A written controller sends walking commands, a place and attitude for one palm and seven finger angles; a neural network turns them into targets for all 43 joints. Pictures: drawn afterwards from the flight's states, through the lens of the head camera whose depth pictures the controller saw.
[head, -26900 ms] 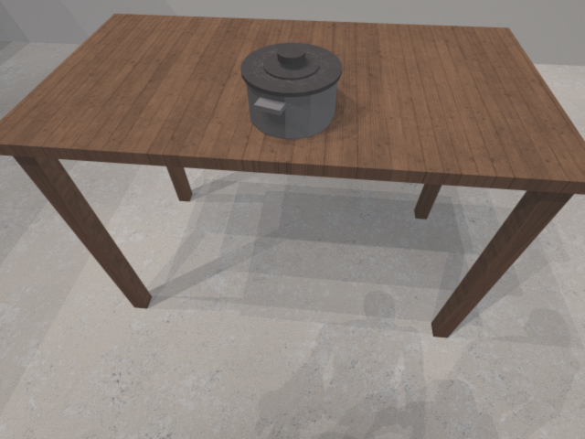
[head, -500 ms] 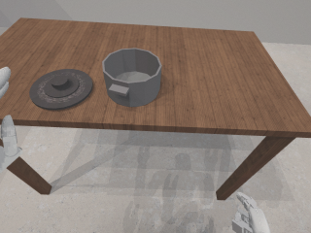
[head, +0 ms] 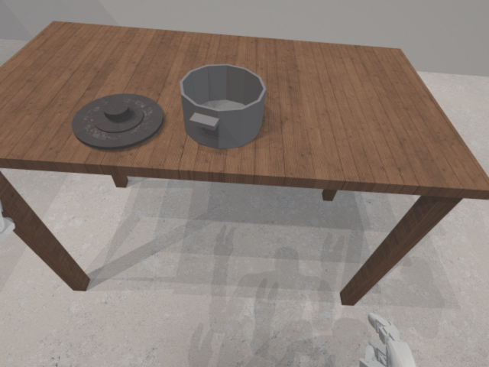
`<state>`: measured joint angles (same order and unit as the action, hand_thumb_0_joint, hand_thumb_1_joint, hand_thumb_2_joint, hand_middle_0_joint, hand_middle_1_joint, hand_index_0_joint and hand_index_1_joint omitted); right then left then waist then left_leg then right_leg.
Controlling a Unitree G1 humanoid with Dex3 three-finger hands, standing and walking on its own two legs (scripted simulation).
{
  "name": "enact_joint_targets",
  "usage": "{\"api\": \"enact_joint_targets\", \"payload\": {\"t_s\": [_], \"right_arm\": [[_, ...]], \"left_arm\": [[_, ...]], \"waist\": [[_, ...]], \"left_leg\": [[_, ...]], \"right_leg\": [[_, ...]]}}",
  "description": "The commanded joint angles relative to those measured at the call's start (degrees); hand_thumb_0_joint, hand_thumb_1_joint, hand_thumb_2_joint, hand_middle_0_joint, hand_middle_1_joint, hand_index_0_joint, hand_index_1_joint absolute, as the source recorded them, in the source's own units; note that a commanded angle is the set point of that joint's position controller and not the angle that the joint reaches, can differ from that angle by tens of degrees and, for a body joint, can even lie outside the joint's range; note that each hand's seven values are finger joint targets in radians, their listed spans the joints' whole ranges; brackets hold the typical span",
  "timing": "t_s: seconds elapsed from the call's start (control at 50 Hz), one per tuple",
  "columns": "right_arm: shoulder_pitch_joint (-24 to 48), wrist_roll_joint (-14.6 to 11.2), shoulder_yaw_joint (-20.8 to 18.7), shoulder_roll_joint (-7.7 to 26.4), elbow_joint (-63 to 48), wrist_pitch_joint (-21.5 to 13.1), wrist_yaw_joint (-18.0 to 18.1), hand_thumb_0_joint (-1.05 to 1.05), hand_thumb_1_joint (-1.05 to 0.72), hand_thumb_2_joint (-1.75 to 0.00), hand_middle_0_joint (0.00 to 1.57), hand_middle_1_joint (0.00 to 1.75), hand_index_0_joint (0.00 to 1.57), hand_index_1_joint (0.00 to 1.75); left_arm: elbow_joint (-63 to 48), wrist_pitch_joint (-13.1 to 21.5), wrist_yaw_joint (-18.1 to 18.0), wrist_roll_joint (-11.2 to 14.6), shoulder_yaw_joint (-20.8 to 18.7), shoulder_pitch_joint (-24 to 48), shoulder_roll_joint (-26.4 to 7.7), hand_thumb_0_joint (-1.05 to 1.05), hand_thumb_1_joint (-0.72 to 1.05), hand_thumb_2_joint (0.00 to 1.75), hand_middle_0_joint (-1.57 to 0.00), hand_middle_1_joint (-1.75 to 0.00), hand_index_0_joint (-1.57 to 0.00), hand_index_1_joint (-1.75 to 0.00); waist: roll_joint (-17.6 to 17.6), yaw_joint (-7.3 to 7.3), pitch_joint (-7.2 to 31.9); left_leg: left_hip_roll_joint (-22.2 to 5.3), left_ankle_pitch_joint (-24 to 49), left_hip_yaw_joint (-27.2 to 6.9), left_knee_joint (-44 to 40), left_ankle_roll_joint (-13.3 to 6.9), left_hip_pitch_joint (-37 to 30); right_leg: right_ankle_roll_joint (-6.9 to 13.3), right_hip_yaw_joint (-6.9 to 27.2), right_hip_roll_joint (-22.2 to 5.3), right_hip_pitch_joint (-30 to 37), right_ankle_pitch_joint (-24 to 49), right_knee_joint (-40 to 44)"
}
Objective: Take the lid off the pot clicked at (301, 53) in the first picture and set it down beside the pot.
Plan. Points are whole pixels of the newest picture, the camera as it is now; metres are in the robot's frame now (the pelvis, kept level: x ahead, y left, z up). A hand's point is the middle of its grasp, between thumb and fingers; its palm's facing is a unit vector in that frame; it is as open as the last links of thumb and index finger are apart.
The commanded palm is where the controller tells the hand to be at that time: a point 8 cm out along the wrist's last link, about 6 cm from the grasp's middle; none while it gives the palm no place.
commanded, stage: step back with the hand held close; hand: left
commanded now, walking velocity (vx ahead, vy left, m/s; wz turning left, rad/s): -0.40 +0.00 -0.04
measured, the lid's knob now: (116, 110) +0.60 +0.32 +0.07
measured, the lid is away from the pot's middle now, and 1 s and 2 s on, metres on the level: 0.24 0.24 0.24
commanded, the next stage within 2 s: stop stepping back and stand still in 0.44 s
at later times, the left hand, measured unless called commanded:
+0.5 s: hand out of the picture +0.13 +0.25 +0.24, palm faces +0.43 -0.82 -0.38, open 7.4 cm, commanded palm +0.05 +0.29 +0.25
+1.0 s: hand out of the picture +0.06 +0.27 +0.24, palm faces +0.48 -0.84 -0.25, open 7.4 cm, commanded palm -0.02 +0.30 +0.25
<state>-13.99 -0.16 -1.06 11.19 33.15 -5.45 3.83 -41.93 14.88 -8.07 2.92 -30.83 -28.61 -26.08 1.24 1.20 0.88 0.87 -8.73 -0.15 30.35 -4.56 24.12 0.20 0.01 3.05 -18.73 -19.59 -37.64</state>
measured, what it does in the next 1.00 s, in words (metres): walks backwards: right foot, then left foot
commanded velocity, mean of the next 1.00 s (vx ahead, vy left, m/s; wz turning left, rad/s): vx -0.13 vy -0.01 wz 0.00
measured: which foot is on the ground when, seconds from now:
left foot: down 0.00-0.28, up 0.30-0.38, down 0.40-0.74, up 0.76-0.86, down 0.88-1.00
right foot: up 0.00-0.02, down 0.04-0.46, up 0.48-0.72, down 0.74-1.00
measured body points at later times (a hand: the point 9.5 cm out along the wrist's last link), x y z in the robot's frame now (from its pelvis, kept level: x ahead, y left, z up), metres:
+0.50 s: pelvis -0.09 +0.01 +0.00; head -0.06 +0.05 +0.45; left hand +0.10 +0.29 +0.26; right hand +0.06 -0.25 -0.07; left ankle -0.02 +0.08 -0.74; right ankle -0.08 -0.13 -0.72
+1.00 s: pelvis -0.17 +0.03 -0.01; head -0.20 +0.04 +0.44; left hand +0.03 +0.32 +0.25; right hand -0.05 -0.23 -0.08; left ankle -0.11 +0.10 -0.74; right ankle -0.24 -0.10 -0.73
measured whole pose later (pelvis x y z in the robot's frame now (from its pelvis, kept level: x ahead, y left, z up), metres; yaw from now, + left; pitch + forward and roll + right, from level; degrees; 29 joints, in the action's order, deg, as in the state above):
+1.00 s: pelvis -0.17 +0.03 -0.01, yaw -4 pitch +0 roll -2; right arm -15.5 -1.7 0.3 12.1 37.4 -3.8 4.4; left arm -31.1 11.0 -8.6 5.4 -29.4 -21.3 -21.2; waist -0.2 2.3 5.0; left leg 1.4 -13.1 1.7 33.6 -3.7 20.7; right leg 0.2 -0.7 0.2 -8.0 -23.3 -30.8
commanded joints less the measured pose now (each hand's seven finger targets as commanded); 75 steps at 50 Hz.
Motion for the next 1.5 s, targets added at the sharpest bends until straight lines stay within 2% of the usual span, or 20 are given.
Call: {"api": "enact_joint_targets", "payload": {"t_s": [0.0, 0.1, 0.18, 0.28, 0.4, 0.44, 0.5, 0.52, 0.54, 0.56, 0.64, 0.74, 0.86, 0.96, 1.08, 1.28, 1.3, 1.32, 1.4, 1.48], "right_arm": [[7.7, 0.3, -2.8, 8.6, -8.4, -3.7, -0.2, 0.00, -0.90, -0.90, 0.20, 0.30, 0.20, 0.30], [6.9, -0.1, -3.8, 8.4, -6.7, -3.5, -0.2, 0.00, -0.90, -0.90, 0.20, 0.30, 0.20, 0.30], [8.4, 0.0, -3.6, 7.9, -8.7, -2.7, -0.8, 0.00, -0.90, -0.90, 0.20, 0.30, 0.20, 0.30], [6.4, -0.2, -4.3, 7.0, -5.7, -1.1, -0.6, 0.00, -0.90, -0.90, 0.20, 0.30, 0.20, 0.30], [7.8, -0.6, -4.0, 9.2, -6.6, -1.3, 0.7, 0.00, -0.90, -0.90, 0.20, 0.30, 0.20, 0.30], [7.8, 1.0, -3.6, 8.3, -7.9, -2.5, 0.4, 0.00, -0.90, -0.90, 0.20, 0.30, 0.20, 0.30], [5.8, 1.3, -4.1, 7.9, -7.6, -4.7, -1.1, 0.00, -0.90, -0.90, 0.20, 0.30, 0.20, 0.30], [3.5, 1.3, -6.1, 17.6, 7.8, -5.5, -1.6, 0.00, -0.90, -0.90, 0.20, 0.30, 0.20, 0.30], [10.2, -1.4, -5.1, 5.8, -9.3, -5.0, -3.5, 0.00, -0.90, -0.90, 0.20, 0.30, 0.20, 0.30], [5.5, -0.7, -5.2, 9.1, -10.2, -5.4, -1.6, 0.00, -0.90, -0.90, 0.20, 0.30, 0.20, 0.30], [6.8, 0.8, -1.7, 6.4, -9.5, -4.4, -1.6, 0.00, -0.90, -0.90, 0.20, 0.30, 0.20, 0.30], [3.1, 0.2, -1.6, 6.6, -4.6, -3.3, 0.6, 0.00, -0.90, -0.90, 0.20, 0.30, 0.20, 0.30], [7.6, -2.5, -1.2, 8.3, -5.8, -0.5, 1.5, 0.00, -0.90, -0.90, 0.20, 0.30, 0.20, 0.30], [9.0, -0.8, -0.3, 7.4, -8.1, -3.5, 0.8, 0.00, -0.90, -0.90, 0.20, 0.30, 0.20, 0.30], [8.0, 0.7, -0.3, 6.9, -8.0, -5.5, -0.5, 0.00, -0.90, -0.90, 0.20, 0.30, 0.20, 0.30], [7.3, -1.2, -1.7, 7.5, -5.8, -2.8, 0.9, 0.00, -0.90, -0.90, 0.20, 0.30, 0.20, 0.30], [7.8, -1.2, -1.4, 7.4, -6.1, -2.7, 0.9, 0.00, -0.90, -0.90, 0.20, 0.30, 0.20, 0.30], [5.7, -1.2, -5.2, 19.8, 10.1, -6.1, -3.5, 0.00, -0.90, -0.90, 0.20, 0.30, 0.20, 0.30], [4.7, 0.7, -3.3, 13.8, 10.1, 0.8, -3.2, 0.00, -0.90, -0.90, 0.20, 0.30, 0.20, 0.30], [5.0, 0.5, -2.7, 9.6, 11.5, 3.2, -3.1, 0.00, -0.90, -0.90, 0.20, 0.30, 0.20, 0.30]], "left_arm": [[-10.3, 3.4, -0.3, 0.1, -4.5, 1.1, -8.9, 0.00, 0.90, 0.90, -0.20, -0.30, -0.20, -0.30], [-14.0, 5.4, 0.4, 1.0, -6.0, 2.5, -11.8, 0.00, 0.90, 0.90, -0.20, -0.30, -0.20, -0.30], [-13.5, 5.2, 0.6, 2.0, -9.0, -3.4, -13.1, 0.00, 0.90, 0.90, -0.20, -0.30, -0.20, -0.30], [-9.3, 5.6, -1.2, 1.6, -6.9, 3.4, -12.5, 0.00, 0.90, 0.90, -0.20, -0.30, -0.20, -0.30], [-5.0, 4.8, -0.8, 0.7, -4.1, 7.2, -10.8, 0.00, 0.90, 0.90, -0.20, -0.30, -0.20, -0.30], [-8.9, 5.3, 0.4, 1.2, -5.2, 4.7, -11.2, 0.00, 0.90, 0.90, -0.20, -0.30, -0.20, -0.30], [-14.5, 4.8, -0.1, 1.8, -4.3, 2.1, -9.8, 0.00, 0.90, 0.90, -0.20, -0.30, -0.20, -0.30], [43.1, -8.6, 6.1, -3.3, 22.8, 2.3, 8.9, 0.00, 0.90, 0.90, -0.20, -0.30, -0.20, -0.30], [-33.4, -0.5, 1.4, 2.2, -3.1, 16.2, -13.5, 0.00, 0.90, 0.90, -0.20, -0.30, -0.20, -0.30], [-25.0, 2.0, -0.2, 1.5, -10.0, 2.2, -18.8, 0.00, 0.90, 0.90, -0.20, -0.30, -0.20, -0.30], [-26.1, 0.3, -1.1, 2.8, -9.2, -9.2, -14.5, 0.00, 0.90, 0.90, -0.20, -0.30, -0.20, -0.30], [-11.3, 0.5, -2.3, 3.5, -9.3, 2.1, -14.0, 0.00, 0.90, 0.90, -0.20, -0.30, -0.20, -0.30], [6.7, -2.0, -0.6, 2.3, 0.0, 12.0, -7.3, 0.00, 0.90, 0.90, -0.20, -0.30, -0.20, -0.30], [-6.4, 0.2, 0.3, 1.2, 0.8, 10.7, -7.1, 0.00, 0.90, 0.90, -0.20, -0.30, -0.20, -0.30], [-17.8, 2.0, -0.7, 0.5, -6.2, -6.5, -13.0, 0.00, 0.90, 0.90, -0.20, -0.30, -0.20, -0.30], [0.6, 0.9, -0.6, 1.4, -2.2, 5.9, -7.5, 0.00, 0.90, 0.90, -0.20, -0.30, -0.20, -0.30], [0.9, 0.8, -0.3, 1.2, -1.1, 6.7, -6.9, 0.00, 0.90, 0.90, -0.20, -0.30, -0.20, -0.30], [47.6, -8.4, 7.3, -5.2, 22.3, 5.5, 4.0, 0.00, 0.90, 0.90, -0.20, -0.30, -0.20, -0.30], [57.2, -15.0, 8.0, -5.2, 23.7, 7.7, 6.8, 0.00, 0.90, 0.90, -0.20, -0.30, -0.20, -0.30], [71.6, -15.2, 7.3, -4.9, 24.9, 15.1, 2.8, 0.00, 0.90, 0.90, -0.20, -0.30, -0.20, -0.30]], "waist": [[5.7, -0.26, 5.5], [3.7, -0.40, 17.4], [5.8, -0.92, 14.8], [-5.7, 1.15, 4.6], [5.2, 0.61, 0.6], [15.0, -0.67, 7.4], [8.0, -0.61, 11.0], [11.4, 5.31, 5.3], [0.0, -2.54, 19.9], [3.2, -1.35, 18.2], [19.8, -1.79, 13.6], [-3.9, 1.91, 10.5], [-4.7, 1.65, -9.5], [9.7, 0.05, -3.5], [9.6, -1.66, 8.4], [1.4, 0.94, 0.1], [0.3, 0.70, -1.0], [2.4, 2.55, -2.3], [-4.0, -0.93, 5.7], [-20.0, -0.57, 2.2]], "left_leg": [[-9.9, -6.8, -10.4, -11.1, 0.4, 0.9], [-9.1, 17.9, -6.8, -6.4, 2.1, -18.0], [-8.7, -2.1, -6.6, -8.5, 2.3, -8.8], [-1.5, -9.0, -3.1, 19.2, 5.5, -16.1], [-9.2, 11.9, -9.5, -9.0, 1.9, -4.7], [-15.7, 11.0, -16.9, -17.9, -0.2, -2.6], [-18.8, 6.5, -17.8, -16.1, -4.5, -5.8], [-16.9, 43.3, -20.6, 2.1, -3.6, -9.1], [-16.6, 17.1, -9.5, -12.9, -0.7, -22.2], [-15.0, 0.4, -14.4, -13.7, -1.6, -14.3], [-9.8, -26.9, -10.3, -22.7, 3.7, -2.9], [-2.9, -8.1, -2.7, 13.7, 5.4, -14.0], [-4.7, -11.2, -2.9, 0.5, 1.9, -6.5], [-13.4, -32.6, -25.0, -24.6, -0.1, -3.6], [-6.5, -12.4, -7.9, -13.7, 2.3, -4.3], [-6.7, -3.1, -7.6, -7.3, 2.1, -14.6], [-6.8, -3.9, -8.0, -8.4, 1.9, -13.5], [-8.4, 14.8, -12.6, 1.1, 0.3, -7.3], [-11.7, 9.6, -19.2, -5.4, -3.9, -5.2], [-1.4, 1.2, -5.0, 5.9, 2.4, -1.9]], "right_leg": [[0.7, 2.0, -2.3, 9.2, 11.4, 9.8], [-0.1, 0.6, -2.0, 5.2, 19.0, 10.9], [0.8, 1.5, -2.5, 7.0, 10.3, 12.1], [7.7, 14.8, -18.9, -19.1, -0.6, 27.5], [0.2, 0.7, -2.3, 0.6, 18.1, 11.3], [-0.1, 0.8, 0.8, 3.8, -1.4, -5.6], [0.0, 5.6, 0.5, -1.2, -9.1, -14.6], [-0.7, 8.2, -2.2, -15.5, -7.7, -20.9], [-1.9, 6.4, 1.3, -5.1, -10.4, -13.8], [-1.0, 0.7, 1.3, -2.2, -10.9, -12.8], [1.6, -4.2, 1.9, 13.5, -7.0, 11.8], [8.5, 7.6, -18.5, -3.2, 0.3, 25.7], [3.9, 3.3, -10.7, -5.5, -4.9, 21.4], [0.5, -1.3, -0.6, 1.6, -3.8, 4.3], [1.7, 0.1, -4.7, 15.0, 2.9, 16.4], [1.3, 2.4, -6.0, 2.6, 5.8, 20.9], [0.9, 2.3, -5.7, 3.3, 6.1, 21.0], [2.3, -2.2, -7.9, -3.3, 14.6, 5.3], [0.9, 0.3, -4.0, 0.9, -2.5, -0.5], [5.4, 9.0, -14.4, 7.4, 10.3, 17.7]]}}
